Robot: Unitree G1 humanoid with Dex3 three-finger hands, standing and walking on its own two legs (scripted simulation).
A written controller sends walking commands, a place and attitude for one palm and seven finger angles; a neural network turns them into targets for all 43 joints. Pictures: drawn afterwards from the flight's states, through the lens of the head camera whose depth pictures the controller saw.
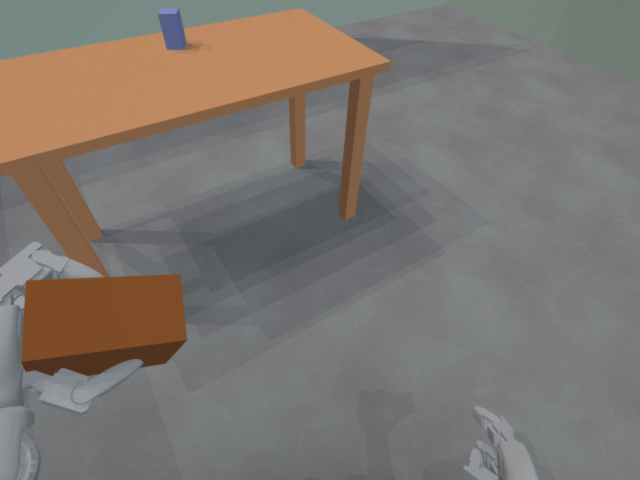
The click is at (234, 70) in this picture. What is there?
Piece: table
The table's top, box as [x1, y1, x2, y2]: [0, 8, 390, 176]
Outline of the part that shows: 390,61 301,8 184,28 187,42 183,50 167,50 161,32 0,60 0,176 389,70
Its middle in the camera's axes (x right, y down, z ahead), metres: -0.41 -0.53 +1.21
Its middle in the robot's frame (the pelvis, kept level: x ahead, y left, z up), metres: +1.24 +0.47 -0.07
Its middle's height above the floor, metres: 0.70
